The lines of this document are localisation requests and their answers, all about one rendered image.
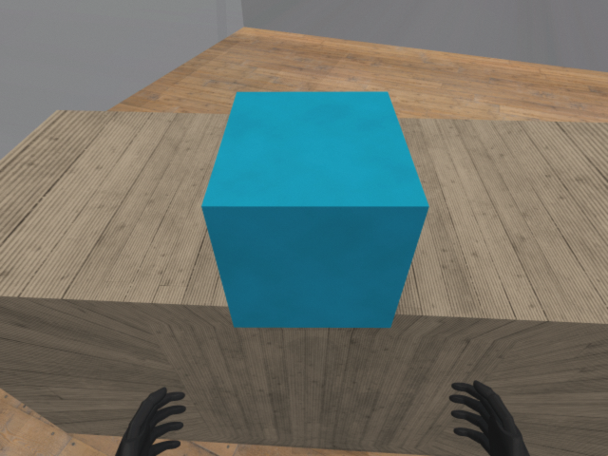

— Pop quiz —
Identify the right robot hand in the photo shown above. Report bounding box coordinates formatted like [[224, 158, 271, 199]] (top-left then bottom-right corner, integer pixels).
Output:
[[449, 380, 530, 456]]

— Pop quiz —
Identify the carton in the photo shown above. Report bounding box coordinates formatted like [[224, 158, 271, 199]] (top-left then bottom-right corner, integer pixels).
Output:
[[201, 91, 429, 328]]

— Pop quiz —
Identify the left robot hand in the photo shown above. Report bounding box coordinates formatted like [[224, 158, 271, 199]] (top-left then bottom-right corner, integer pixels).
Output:
[[115, 387, 186, 456]]

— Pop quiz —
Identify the pedestal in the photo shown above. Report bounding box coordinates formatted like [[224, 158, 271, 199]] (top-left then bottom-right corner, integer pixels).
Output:
[[0, 110, 608, 456]]

